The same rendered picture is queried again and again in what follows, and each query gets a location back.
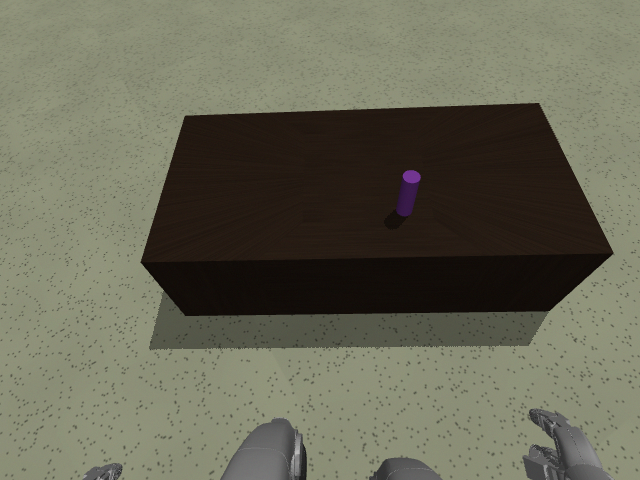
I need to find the can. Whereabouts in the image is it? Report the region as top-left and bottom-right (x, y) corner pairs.
(396, 170), (421, 216)

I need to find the right robot arm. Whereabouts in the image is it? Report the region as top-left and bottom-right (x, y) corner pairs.
(564, 464), (614, 480)

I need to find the right robot hand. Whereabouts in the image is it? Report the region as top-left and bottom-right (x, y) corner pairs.
(522, 408), (603, 480)

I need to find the left robot hand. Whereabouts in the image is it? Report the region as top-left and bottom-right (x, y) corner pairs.
(83, 463), (123, 480)

